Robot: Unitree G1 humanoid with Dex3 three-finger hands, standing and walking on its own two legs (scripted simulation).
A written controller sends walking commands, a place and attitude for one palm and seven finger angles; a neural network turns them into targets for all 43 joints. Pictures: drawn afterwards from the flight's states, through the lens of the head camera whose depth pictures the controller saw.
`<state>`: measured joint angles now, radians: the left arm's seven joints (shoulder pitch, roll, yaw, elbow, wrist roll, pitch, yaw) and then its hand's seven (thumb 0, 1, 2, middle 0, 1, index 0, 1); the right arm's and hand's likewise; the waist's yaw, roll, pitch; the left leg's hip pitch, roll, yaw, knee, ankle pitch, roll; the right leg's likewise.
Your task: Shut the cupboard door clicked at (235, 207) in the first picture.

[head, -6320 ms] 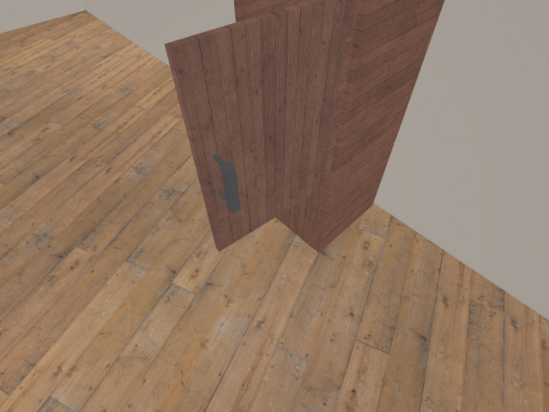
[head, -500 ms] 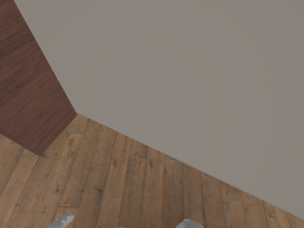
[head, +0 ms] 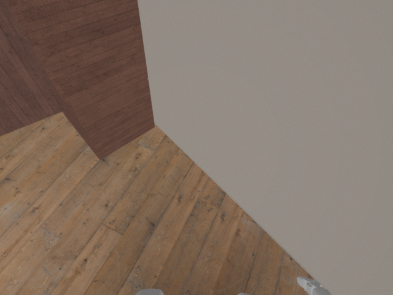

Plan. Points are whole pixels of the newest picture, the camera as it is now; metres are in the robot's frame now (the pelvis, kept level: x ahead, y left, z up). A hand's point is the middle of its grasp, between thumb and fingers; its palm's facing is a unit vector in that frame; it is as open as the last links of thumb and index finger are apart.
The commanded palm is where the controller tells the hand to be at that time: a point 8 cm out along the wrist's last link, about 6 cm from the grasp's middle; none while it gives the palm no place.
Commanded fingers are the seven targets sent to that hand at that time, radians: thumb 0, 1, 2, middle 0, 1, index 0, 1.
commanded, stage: turn to face it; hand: left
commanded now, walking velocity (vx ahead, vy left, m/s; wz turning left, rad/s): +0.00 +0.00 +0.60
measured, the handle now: out of the picture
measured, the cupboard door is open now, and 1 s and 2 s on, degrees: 84 84 84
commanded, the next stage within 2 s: take the last steps up to it in 1.04 s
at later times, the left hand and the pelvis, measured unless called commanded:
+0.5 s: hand out of the picture +0.05 +0.16 -0.13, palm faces +0.26 -0.92 -0.28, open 7.4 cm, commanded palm none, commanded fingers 0.00 0.90 0.90 -0.20 -0.30 -0.20 -0.30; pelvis +0.01 -0.05 +0.02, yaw +17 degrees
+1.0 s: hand out of the picture -0.04 +0.18 -0.15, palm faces +0.52 -0.81 -0.28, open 7.4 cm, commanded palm none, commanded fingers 0.00 0.90 0.90 -0.20 -0.30 -0.20 -0.30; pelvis +0.01 -0.05 +0.01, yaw +30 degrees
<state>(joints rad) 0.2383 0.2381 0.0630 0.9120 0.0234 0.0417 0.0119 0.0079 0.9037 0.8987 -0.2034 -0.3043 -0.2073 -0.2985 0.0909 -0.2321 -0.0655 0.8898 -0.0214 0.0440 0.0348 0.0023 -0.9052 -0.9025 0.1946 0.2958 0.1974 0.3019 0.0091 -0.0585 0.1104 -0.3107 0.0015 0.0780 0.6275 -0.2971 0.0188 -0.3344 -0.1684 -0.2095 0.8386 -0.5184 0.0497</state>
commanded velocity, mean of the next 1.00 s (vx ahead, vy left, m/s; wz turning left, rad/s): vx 0.00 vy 0.00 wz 0.48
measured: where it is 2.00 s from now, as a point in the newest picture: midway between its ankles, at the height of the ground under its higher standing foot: outside the picture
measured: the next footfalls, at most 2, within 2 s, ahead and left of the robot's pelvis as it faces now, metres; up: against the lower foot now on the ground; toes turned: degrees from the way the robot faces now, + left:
right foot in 0.34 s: +0.07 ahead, -0.15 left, +0.00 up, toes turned +8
left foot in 0.70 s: -0.01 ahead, +0.09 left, +0.00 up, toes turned +29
